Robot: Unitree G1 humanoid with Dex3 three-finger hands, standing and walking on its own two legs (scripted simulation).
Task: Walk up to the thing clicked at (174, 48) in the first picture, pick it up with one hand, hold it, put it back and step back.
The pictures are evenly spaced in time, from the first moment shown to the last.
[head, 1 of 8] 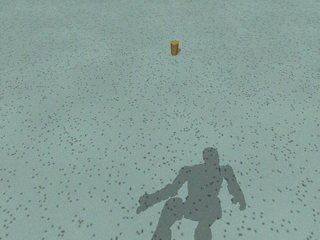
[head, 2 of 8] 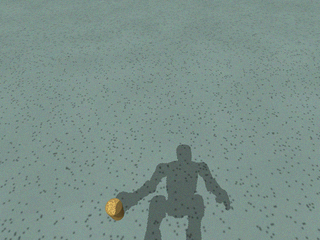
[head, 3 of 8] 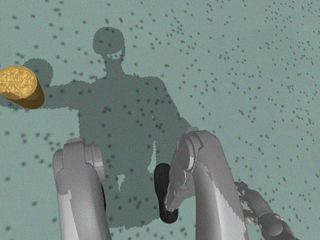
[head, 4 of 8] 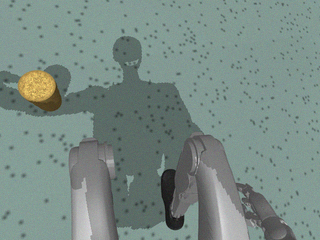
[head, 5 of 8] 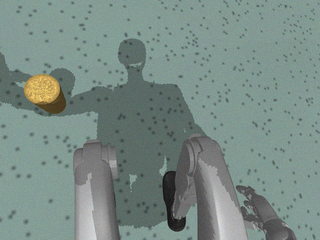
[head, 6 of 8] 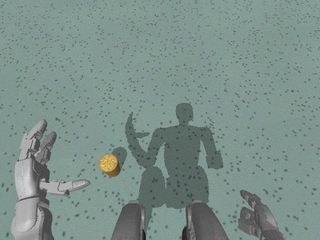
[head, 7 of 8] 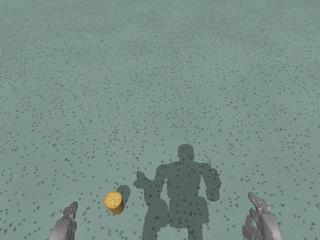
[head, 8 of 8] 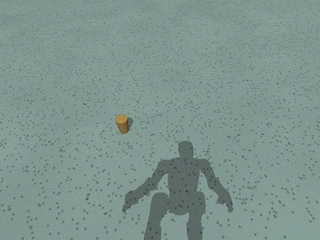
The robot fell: no
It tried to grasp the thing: yes
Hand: left
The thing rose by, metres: 0.00
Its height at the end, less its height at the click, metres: +0.00
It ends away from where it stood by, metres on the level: 0.00
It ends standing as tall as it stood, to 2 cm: yes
